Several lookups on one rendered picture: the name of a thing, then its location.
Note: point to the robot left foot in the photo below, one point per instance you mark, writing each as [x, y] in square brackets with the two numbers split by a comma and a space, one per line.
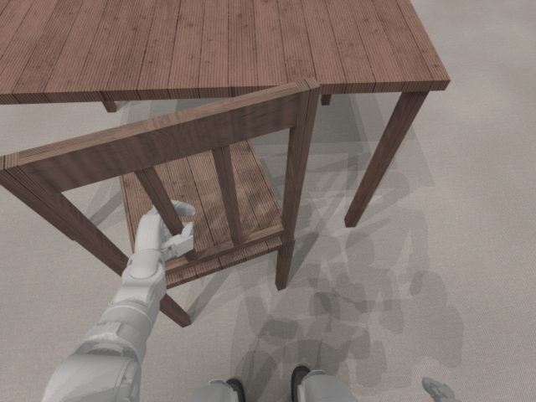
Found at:
[237, 386]

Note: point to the chair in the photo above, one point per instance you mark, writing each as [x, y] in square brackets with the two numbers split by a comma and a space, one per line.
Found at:
[201, 156]

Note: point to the left robot hand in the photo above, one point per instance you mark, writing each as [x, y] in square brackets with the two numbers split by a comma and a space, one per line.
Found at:
[152, 234]

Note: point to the left robot upper arm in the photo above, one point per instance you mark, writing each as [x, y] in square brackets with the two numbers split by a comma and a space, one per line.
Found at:
[86, 377]

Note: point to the table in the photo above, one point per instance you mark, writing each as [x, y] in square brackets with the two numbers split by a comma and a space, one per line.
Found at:
[62, 51]

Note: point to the left robot forearm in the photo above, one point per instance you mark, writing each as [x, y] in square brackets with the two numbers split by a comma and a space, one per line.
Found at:
[127, 322]

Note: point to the right robot thigh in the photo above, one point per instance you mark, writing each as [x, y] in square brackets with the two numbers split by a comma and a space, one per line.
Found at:
[324, 388]

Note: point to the right robot hand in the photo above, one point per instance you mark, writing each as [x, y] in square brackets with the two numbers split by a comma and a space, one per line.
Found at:
[438, 391]

